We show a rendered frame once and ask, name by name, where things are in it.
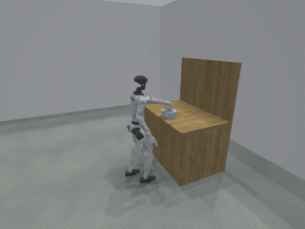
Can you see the robot right upper arm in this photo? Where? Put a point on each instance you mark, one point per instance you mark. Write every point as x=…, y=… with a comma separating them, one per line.
x=142, y=101

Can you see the right robot forearm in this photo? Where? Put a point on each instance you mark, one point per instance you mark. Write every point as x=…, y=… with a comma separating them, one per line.
x=143, y=125

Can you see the robot left upper arm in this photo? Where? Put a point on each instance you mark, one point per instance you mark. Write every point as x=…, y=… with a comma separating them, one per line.
x=147, y=97

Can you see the table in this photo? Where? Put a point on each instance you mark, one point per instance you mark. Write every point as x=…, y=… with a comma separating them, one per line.
x=195, y=143

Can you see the right robot hand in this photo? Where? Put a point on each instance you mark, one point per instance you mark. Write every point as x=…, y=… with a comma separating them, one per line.
x=152, y=140

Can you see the left robot hand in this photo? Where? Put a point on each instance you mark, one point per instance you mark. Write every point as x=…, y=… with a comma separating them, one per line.
x=168, y=103

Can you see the left robot foot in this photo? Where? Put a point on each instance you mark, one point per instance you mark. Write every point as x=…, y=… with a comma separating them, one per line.
x=134, y=172

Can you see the pot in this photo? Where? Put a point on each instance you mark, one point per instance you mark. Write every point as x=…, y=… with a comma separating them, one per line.
x=169, y=116

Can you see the lid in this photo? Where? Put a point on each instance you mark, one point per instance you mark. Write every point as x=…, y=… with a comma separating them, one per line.
x=173, y=111

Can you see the left robot forearm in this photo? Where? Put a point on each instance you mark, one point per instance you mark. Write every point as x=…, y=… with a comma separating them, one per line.
x=158, y=101

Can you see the robot right thigh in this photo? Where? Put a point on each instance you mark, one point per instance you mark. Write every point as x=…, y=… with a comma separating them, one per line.
x=141, y=135

